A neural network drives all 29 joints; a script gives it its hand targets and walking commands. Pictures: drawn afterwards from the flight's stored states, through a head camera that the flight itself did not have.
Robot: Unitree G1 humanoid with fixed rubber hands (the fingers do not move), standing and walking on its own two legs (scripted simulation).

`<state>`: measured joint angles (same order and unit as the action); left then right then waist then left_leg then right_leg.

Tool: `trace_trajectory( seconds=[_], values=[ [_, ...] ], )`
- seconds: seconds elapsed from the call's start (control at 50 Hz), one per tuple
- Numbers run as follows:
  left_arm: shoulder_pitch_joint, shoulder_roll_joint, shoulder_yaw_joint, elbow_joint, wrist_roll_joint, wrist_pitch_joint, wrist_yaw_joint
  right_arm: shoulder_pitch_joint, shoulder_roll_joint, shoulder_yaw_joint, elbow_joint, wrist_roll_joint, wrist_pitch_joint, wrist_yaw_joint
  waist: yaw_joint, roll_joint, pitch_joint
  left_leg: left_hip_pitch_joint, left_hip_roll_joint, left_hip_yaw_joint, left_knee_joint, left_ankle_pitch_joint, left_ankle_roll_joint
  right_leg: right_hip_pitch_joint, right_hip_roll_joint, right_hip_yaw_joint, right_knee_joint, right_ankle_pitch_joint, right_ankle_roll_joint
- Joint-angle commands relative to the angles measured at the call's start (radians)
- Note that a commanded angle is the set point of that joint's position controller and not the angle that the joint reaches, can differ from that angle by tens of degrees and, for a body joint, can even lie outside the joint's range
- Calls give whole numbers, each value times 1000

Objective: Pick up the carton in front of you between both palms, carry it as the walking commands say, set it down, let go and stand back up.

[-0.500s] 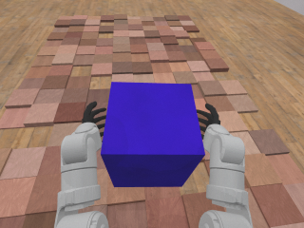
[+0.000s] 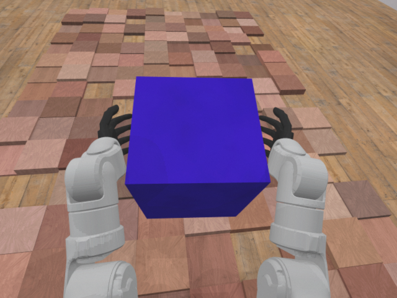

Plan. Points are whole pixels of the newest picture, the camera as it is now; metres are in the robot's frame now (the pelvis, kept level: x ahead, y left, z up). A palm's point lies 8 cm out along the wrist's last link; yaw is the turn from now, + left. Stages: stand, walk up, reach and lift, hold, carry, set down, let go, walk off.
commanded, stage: carry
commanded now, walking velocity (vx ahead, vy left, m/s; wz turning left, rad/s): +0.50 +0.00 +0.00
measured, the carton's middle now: (193, 156) +0.36 +0.01 +0.09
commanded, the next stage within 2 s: none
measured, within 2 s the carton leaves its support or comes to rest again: neither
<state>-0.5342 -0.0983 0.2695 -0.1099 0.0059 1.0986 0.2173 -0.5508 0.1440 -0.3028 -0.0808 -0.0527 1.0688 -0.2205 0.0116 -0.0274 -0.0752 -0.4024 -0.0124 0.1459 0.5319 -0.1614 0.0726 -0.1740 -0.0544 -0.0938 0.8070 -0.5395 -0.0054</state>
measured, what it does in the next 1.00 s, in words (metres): walks ahead: right foot, then left foot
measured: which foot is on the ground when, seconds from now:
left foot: down 0.00-0.42, up 0.44-0.82, down 0.84-1.00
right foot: up 0.00-0.36, down 0.38-0.94, up 0.96-1.00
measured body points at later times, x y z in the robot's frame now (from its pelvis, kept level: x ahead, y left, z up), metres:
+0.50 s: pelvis +0.33 -0.01 -0.01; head +0.34 -0.01 +0.44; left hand +0.60 +0.15 +0.11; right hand +0.61 -0.15 +0.11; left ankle +0.14 +0.08 -0.62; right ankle +0.38 -0.09 -0.73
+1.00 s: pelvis +0.62 +0.06 +0.01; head +0.66 +0.07 +0.46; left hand +0.99 +0.21 +0.10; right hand +0.97 -0.11 +0.11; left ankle +0.70 +0.14 -0.72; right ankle +0.49 -0.08 -0.59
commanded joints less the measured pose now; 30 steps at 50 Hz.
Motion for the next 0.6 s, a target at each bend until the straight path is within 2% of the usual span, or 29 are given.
trace_trajectory(
  seconds=[0.0,0.02,0.04,0.06,0.08,0.12,0.18,0.22,0.28,0.32,0.34,0.36,0.38,0.4,0.42,0.44,0.46,0.48,0.5,0.52,0.54,0.56,0.58],
  values=[
    [-575,-698,-563,-53,-152,-6,-1,-485,608,539,-44,140,17,0,-79,235,-350,648,387,-742,-262,-211,176,-597,59,75,505,39,-25],
    [-576,-719,-549,-52,-145,-3,-2,-524,639,573,-85,169,15,11,-80,166,-321,602,384,-684,-222,-94,191,-634,30,88,558,52,-44],
    [-555,-734,-543,-50,-136,-3,-4,-552,671,608,-124,199,13,24,-76,97,-310,570,361,-595,-198,11,172,-650,1,89,563,76,-48],
    [-532,-746,-538,-51,-124,-4,-5,-574,699,638,-157,223,7,36,-69,63,-293,516,338,-517,-199,89,146,-641,-25,93,515,122,-42],
    [-504,-757,-541,-62,-116,-8,-8,-574,720,663,-187,244,1,46,-60,71,-302,483,314,-454,-216,104,120,-609,-39,88,464,164,-31],
    [-439,-763,-559,-102,-101,-20,-10,-523,745,697,-234,264,-8,59,-62,120,-311,499,291,-389,-233,197,110,-607,-28,55,389,209,-13],
    [-323,-750,-590,-187,-81,-32,-9,-398,746,729,-301,275,-14,70,-72,128,-300,607,271,-309,-219,419,111,-697,-19,12,278,254,-5],
    [-243,-739,-620,-263,-87,-32,-13,-309,733,747,-358,279,-12,77,-69,123,-268,608,231,-237,-221,519,97,-671,-6,-21,108,323,-9],
    [-126,-746,-660,-376,-129,-8,-21,-164,725,753,-447,292,16,80,-60,150,-229,576,174,-114,-235,699,44,-503,48,-107,-194,529,-18],
    [-62,-726,-685,-453,-156,15,-25,-50,693,739,-492,280,38,75,-45,193,-259,569,164,-56,-172,899,22,-325,97,-157,-295,627,-42],
    [-29,-712,-694,-480,-167,28,-27,-7,674,734,-518,270,51,71,-29,213,-288,577,166,-36,-99,971,9,-231,118,-181,-313,633,-50],
    [3,-698,-703,-506,-178,41,-28,34,657,732,-540,262,65,66,-6,212,-327,541,161,-2,25,970,-18,-81,127,-186,-371,655,-56],
    [13,-686,-708,-537,-185,53,-31,61,639,734,-566,257,79,61,16,147,-372,418,137,28,226,853,-45,142,103,-176,-413,684,-67],
    [39,-677,-707,-536,-187,66,-34,40,614,735,-604,253,94,55,45,-7,-438,121,108,-23,497,441,-75,463,-111,68,-358,826,-142],
    [83,-652,-696,-527,-194,83,-32,50,593,744,-621,252,114,52,12,-196,-419,-142,-12,-48,697,-323,-71,599,-329,359,-287,1299,-206],
    [120,-617,-689,-534,-198,93,-33,118,560,721,-596,242,122,46,48,-212,-455,-314,-21,-131,917,-366,-74,672,-376,438,-321,1318,-301],
    [109,-633,-707,-553,-215,92,-36,117,570,725,-631,242,126,45,80,-193,-496,-411,17,-171,1024,-327,-55,649,-398,499,-385,920,-357],
    [82,-680,-732,-577,-236,91,-45,78,597,733,-654,244,128,49,68,-92,-426,-434,67,-194,1020,-312,-37,512,-360,480,-449,694,-326],
    [36,-715,-758,-609,-254,91,-54,68,627,732,-647,243,124,52,34,2,-364,-420,91,-190,970,-290,-33,383,-321,422,-487,519,-271],
    [-11,-735,-779,-636,-274,90,-63,70,646,726,-631,234,117,53,7,48,-315,-370,116,-183,901,-244,-38,259,-304,359,-526,402,-232],
    [-39,-737,-792,-649,-289,89,-71,83,651,719,-612,224,110,53,1,51,-273,-350,129,-168,847,-210,-43,177,-290,310,-570,308,-212],
    [-45,-725,-796,-640,-288,88,-75,86,650,717,-598,214,105,51,-6,26,-234,-326,138,-138,742,-203,-55,104,-272,244,-614,258,-196],
    [-44,-700,-789,-616,-281,87,-77,80,636,715,-577,201,104,46,-8,-5,-190,-314,144,-114,635,-178,-68,58,-257,187,-650,268,-187]
  ],
)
